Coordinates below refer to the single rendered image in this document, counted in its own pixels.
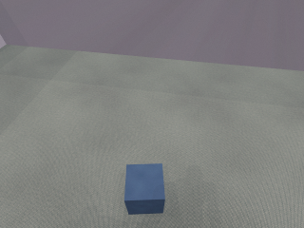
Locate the carton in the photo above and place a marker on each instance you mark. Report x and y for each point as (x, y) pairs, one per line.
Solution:
(144, 189)

